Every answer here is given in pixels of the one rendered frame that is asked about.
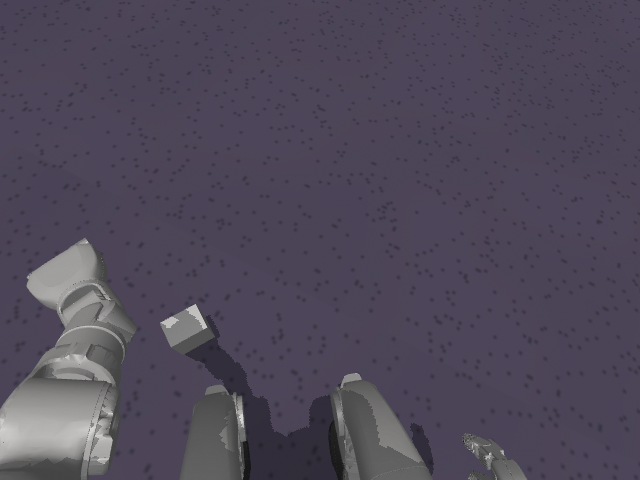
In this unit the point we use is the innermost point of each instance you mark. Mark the left robot arm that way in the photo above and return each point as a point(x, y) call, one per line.
point(62, 422)

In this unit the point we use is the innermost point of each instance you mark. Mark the right robot hand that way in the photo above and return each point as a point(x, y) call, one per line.
point(492, 457)

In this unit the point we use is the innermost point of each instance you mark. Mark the carton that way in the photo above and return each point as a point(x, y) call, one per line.
point(187, 330)

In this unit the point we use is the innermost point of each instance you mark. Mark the right robot foot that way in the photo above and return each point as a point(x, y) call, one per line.
point(335, 452)

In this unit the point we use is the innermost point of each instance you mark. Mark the left robot hand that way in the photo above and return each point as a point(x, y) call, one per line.
point(80, 262)

